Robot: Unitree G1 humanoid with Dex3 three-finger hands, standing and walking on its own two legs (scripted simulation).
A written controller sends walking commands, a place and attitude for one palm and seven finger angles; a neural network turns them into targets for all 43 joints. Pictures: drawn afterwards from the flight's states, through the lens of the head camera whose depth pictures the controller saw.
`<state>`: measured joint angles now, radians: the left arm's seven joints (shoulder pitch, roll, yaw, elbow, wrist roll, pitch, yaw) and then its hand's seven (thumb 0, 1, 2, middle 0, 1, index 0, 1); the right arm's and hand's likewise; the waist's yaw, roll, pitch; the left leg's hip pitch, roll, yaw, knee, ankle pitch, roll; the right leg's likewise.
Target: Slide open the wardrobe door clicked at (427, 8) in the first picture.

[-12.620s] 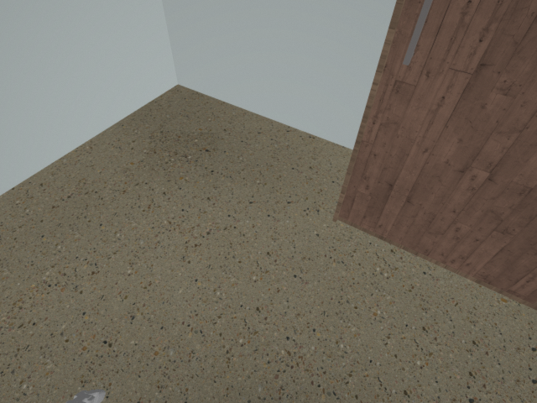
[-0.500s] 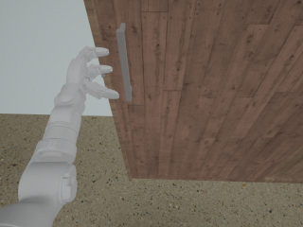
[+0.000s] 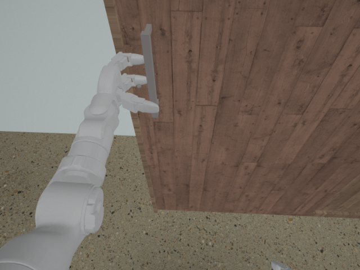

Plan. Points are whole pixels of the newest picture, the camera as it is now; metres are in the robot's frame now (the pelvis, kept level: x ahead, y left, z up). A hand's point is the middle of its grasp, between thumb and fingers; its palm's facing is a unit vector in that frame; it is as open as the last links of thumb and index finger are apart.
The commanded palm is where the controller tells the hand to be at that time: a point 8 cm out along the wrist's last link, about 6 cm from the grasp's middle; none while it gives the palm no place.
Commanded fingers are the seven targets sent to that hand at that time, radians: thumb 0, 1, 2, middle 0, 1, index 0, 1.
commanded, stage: slide the fingers in behind the handle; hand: left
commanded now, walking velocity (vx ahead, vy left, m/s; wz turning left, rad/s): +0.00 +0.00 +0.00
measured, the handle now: (152, 76) +0.51 +0.07 +0.18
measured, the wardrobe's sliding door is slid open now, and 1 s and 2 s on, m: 0.00 0.00 0.00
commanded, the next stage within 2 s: grip the handle and tug to test in 1.82 s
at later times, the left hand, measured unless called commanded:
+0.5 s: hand (140, 88) +0.46 +0.10 +0.18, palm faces -0.06 -1.00 +0.00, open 13.9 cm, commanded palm +0.44 +0.14 +0.18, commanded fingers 0.00 -0.50 0.30 -0.30 -1.20 -0.30 -1.20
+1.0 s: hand (151, 88) +0.46 +0.07 +0.18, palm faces -0.07 -1.00 -0.01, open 13.9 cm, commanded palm +0.43 +0.12 +0.18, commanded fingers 0.00 -0.50 0.30 -0.30 -1.20 -0.30 -1.20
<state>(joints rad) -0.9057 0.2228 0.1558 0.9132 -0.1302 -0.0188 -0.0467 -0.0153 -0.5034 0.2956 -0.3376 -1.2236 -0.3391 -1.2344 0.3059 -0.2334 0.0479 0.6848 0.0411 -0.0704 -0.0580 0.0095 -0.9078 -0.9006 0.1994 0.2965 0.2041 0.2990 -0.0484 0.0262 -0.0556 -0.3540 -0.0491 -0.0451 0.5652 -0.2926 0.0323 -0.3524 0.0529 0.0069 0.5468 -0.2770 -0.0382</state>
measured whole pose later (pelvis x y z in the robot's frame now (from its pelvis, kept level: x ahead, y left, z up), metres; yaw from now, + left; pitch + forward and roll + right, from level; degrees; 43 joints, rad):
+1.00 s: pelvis +0.01 +0.00 +0.00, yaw -1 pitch +5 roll +0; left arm -0.82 0.15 0.11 0.78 -0.13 0.00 0.01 -0.02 -0.50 0.30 -0.31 -1.21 -0.31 -1.21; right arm 0.30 -0.23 0.04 0.67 0.04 -0.06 -0.04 0.01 -0.91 -0.90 0.20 0.30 0.20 0.30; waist -0.04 0.03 -0.07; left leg -0.33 -0.04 -0.04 0.56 -0.30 0.03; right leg -0.34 0.06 0.01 0.55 -0.29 -0.04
